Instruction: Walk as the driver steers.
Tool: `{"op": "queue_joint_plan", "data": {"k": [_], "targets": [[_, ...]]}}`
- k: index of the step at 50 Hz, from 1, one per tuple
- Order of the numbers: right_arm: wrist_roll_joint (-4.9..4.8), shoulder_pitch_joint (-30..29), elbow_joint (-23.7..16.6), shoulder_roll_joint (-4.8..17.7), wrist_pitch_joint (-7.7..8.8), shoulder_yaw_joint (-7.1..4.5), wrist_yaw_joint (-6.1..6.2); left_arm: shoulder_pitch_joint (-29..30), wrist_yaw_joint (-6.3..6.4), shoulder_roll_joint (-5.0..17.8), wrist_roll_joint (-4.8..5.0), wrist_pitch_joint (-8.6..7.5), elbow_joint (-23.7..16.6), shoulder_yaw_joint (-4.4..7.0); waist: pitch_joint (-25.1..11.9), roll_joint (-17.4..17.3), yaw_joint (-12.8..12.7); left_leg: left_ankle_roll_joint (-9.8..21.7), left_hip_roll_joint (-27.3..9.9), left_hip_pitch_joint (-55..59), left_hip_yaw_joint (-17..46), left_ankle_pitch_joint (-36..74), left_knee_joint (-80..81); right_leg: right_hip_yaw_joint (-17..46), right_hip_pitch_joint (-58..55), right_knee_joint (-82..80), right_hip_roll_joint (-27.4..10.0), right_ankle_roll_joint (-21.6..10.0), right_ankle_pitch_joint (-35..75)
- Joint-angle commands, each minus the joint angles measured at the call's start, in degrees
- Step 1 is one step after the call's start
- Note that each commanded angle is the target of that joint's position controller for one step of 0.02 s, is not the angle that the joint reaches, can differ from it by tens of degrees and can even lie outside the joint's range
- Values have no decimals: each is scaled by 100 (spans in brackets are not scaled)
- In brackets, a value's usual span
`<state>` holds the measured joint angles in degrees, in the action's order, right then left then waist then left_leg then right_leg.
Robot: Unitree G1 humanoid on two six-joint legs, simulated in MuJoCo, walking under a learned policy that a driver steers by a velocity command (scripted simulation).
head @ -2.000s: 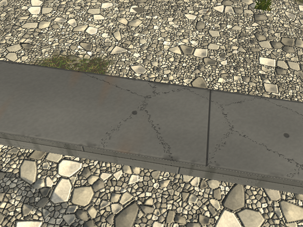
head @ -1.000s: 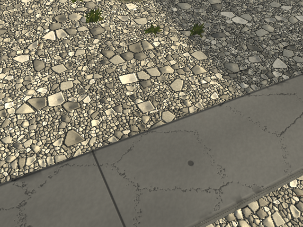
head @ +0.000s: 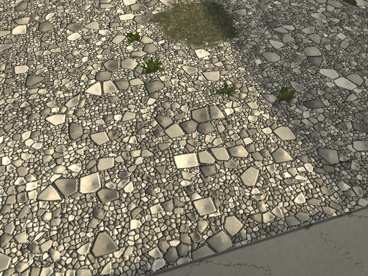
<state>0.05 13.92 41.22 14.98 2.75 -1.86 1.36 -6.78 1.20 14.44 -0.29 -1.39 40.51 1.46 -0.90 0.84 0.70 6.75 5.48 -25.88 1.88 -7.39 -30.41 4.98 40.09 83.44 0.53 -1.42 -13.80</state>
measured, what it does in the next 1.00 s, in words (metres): walks ahead, turning left: right foot, then left foot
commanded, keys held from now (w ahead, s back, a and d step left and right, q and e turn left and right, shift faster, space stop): w+q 0.88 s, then w+e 0.12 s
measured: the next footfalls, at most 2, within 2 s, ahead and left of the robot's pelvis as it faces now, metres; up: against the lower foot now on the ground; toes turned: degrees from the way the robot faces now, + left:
right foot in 0.30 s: +0.17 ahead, -0.15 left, +0.00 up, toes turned +15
left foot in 0.82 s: +0.34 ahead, +0.22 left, +0.00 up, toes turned +32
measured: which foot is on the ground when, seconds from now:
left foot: down 0.00-0.30, up 0.32-0.80, down 0.82-1.00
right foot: up 0.00-0.28, down 0.30-0.82, up 0.84-1.00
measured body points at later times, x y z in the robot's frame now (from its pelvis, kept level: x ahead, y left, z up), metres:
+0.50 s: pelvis +0.13 -0.04 +0.02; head +0.14 -0.07 +0.46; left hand +0.08 +0.23 -0.09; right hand +0.35 -0.25 -0.10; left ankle +0.13 +0.13 -0.61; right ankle +0.14 -0.16 -0.73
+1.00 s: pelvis +0.33 +0.13 +0.01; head +0.35 +0.15 +0.46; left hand +0.25 +0.42 -0.10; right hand +0.58 -0.01 -0.09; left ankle +0.31 +0.19 -0.73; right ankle +0.39 -0.04 -0.63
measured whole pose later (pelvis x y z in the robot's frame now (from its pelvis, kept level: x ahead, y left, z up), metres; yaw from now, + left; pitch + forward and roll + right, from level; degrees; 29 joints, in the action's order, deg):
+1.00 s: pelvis +0.33 +0.13 +0.01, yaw +34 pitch +1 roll +1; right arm -0.7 15.2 37.4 13.8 3.7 -3.3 -3.1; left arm -14.6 0.9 18.1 1.2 -4.5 44.4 3.8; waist 1.7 1.8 -0.6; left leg 5.8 6.0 -16.3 -0.6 -11.4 -26.4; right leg 3.5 30.6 69.8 -5.7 -0.4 -17.8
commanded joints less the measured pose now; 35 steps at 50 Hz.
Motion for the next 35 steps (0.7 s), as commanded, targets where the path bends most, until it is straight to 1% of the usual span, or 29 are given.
{"op": "queue_joint_plan", "data": {"k": [1, 2, 3, 4, 5, 6, 7, 9, 10, 12, 13, 14, 15, 16, 17, 18, 19, 20, 21, 22, 23, 25, 26, 28, 30, 31, 33, 34, 35], "targets": [[-42, 142, -394, 517, 0, -145, 76, -562, -4, 258, -56, -80, -274, 53, -318, -436, -285, 819, -1006, 877, 2023, -1866, 1587, 48, 593, -778, -187, 195, 528], [-32, 270, -429, 576, -58, -164, 104, -435, 1, 307, -64, -94, -353, 74, -353, -528, -221, 865, -1017, 937, 2123, -1976, 1611, 20, 631, -1021, -178, 329, 658], [-10, 346, -468, 644, -105, -185, 137, -365, 9, 360, -43, -109, -415, 96, -383, -654, -192, 928, -1060, 1006, 2265, -2105, 1644, 35, 666, -1245, -171, 459, 736], [0, 173, -600, 697, -164, -194, 142, -399, 19, 349, -34, -129, -431, 74, -413, -822, -226, 960, -982, 869, 2166, -2113, 1709, -202, 528, -1769, -127, 578, 519], [-17, 153, -680, 695, -251, -218, 189, -190, 35, 209, 5, -134, -522, 8, -354, -932, -145, 915, -961, 594, 2081, -2154, 1782, -291, 134, -2546, -67, 669, 35], [-24, 241, -687, 778, -310, -246, 221, -50, 44, 105, 32, -145, -567, -33, -359, -1026, -70, 880, -925, 425, 2079, -2221, 1781, -381, -227, -3038, 26, 713, -111], [-32, 191, -736, 890, -310, -284, 227, -106, 38, 120, 85, -159, -480, -21, -388, -1046, -55, 800, -882, 221, 1993, -2222, 1769, -561, -635, -3530, 174, 680, -184], [-76, 195, -821, 981, -249, -329, 181, -234, -21, 352, 123, -244, -376, 48, -556, -1128, 1, 850, -1117, 236, 2314, -2439, 1634, -409, -1112, -3997, 144, 576, -37], [-78, 235, -854, 969, -225, -333, 144, -330, -30, 446, 150, -273, -335, 78, -544, -1150, 8, 858, -1196, 267, 2464, -2590, 1540, -340, -1287, -4207, 134, 501, -118], [-108, 259, -881, 816, -230, -295, 102, -542, -47, 496, 228, -334, -281, 120, -405, -1120, -84, 795, -1255, 182, 2790, -2921, 1323, -188, -1728, -4857, 81, 308, -301], [-131, 132, -907, 744, -266, -281, 74, -783, -45, 476, 262, -370, -193, 151, -276, -1052, -280, 707, -1166, -56, 2779, -3108, 1119, -196, -2182, -5514, 17, 150, -74], [-149, 29, -926, 615, -287, -245, 35, -1240, -42, 453, 238, -401, -21, 192, -248, -880, -515, 527, -915, -523, 2541, -3193, 645, -162, -2933, -6064, -108, -1, -10], [-172, 123, -913, 258, -271, -175, -20, -1864, -24, 705, 128, -400, 149, 276, -493, -131, -611, 175, -443, -1308, 1804, -3095, -892, 762, -3926, -6287, -1012, -183, -842], [-208, 284, -1002, -160, -201, -65, -95, -1922, -17, 1058, -36, -356, 54, 327, -389, 892, -382, -41, 179, -2361, 883, -2364, -2338, 2591, -4333, -6925, -1992, -581, -2417], [-221, 314, -1137, 229, -88, -136, -155, -1654, -20, 1344, -144, -410, 0, 454, -32, 1436, -118, -88, -221, -3094, 813, -1891, -3226, 3853, -3913, -7325, -2473, -1070, -3739], [-180, 275, -997, 543, -52, -216, -170, -1404, 10, 970, -18, -463, -82, 376, 280, 988, -146, -214, -390, -3291, 889, -1371, -3745, 3464, -3726, -7322, -2311, -1090, -3624], [-129, 330, -842, 622, -70, -259, -174, -1289, 14, 756, 45, -469, -109, 305, 326, 722, -131, -331, -426, -3230, 864, -993, -4042, 2716, -3641, -7211, -1971, -895, -2940], [-91, 379, -776, 584, -93, -263, -165, -1188, 5, 694, 42, -454, -133, 273, 273, 694, -87, -412, -489, -3088, 768, -759, -4237, 2115, -3508, -7210, -1704, -728, -2405], [-87, 255, -796, 580, -106, -273, -171, -1214, 5, 631, 30, -458, -75, 244, 364, 701, -128, -479, -563, -3051, 735, -504, -4323, 1648, -3382, -7263, -1575, -674, -1896], [-92, 159, -797, 524, -117, -267, -182, -1330, -4, 549, -15, -477, 2, 218, 372, 655, -185, -515, -584, -2925, 645, -239, -4414, 1239, -3278, -7307, -1463, -638, -1441], [-113, 97, -793, 442, -130, -255, -197, -1457, -24, 467, -53, -491, 101, 194, 368, 649, -223, -538, -591, -2891, 605, -24, -4429, 948, -3275, -7329, -1409, -647, -1089], [-168, -39, -788, 354, -147, -251, -232, -1692, -37, 413, -90, -510, 268, 181, 414, 652, -319, -568, -633, -2978, 632, 314, -4282, 503, -3441, -7346, -1393, -669, -516], [-212, -182, -835, 380, -155, -271, -220, -1701, -32, 477, -139, -464, 335, 189, 515, 686, -346, -584, -707, -2976, 649, 411, -3895, 237, -3515, -7293, -1407, -614, -8], [-177, -466, -896, 297, -154, -254, -243, -1812, -1, 508, -160, -421, 437, 182, 505, 677, -472, -623, -746, -2829, 491, 718, -3333, -151, -3635, -7252, -1445, -610, 720], [-156, -789, -976, 183, -148, -206, -310, -1798, 33, 645, -124, -394, 493, 203, 576, 668, -595, -634, -859, -2557, 179, 893, -2573, -468, -3696, -7301, -1506, -614, 1015], [-164, -1169, -1112, 107, -114, -176, -384, -1811, 66, 722, -102, -383, 554, 217, 713, 591, -698, -608, -906, -2420, 48, 1038, -2098, -629, -3636, -7355, -1499, -582, 1249], [-189, -1410, -1198, 15, -91, -147, -488, -1871, 75, 850, -24, -360, 664, 251, 845, 565, -774, -558, -941, -2164, -246, 935, -1518, -835, -3805, -7409, -1597, -591, 1326], [-216, -1413, -1221, -25, -83, -134, -536, -1857, 51, 905, -2, -342, 716, 273, 809, 609, -734, -516, -965, -1894, -308, 824, -1394, -949, -3851, -7370, -1641, -630, 1511], [-215, -1346, -1236, 48, -96, -166, -562, -1781, 32, 1015, 22, -329, 707, 325, 761, 634, -656, -494, -908, -1488, -467, 653, -1278, -1160, -3828, -7298, -1590, -611, 1730]]}}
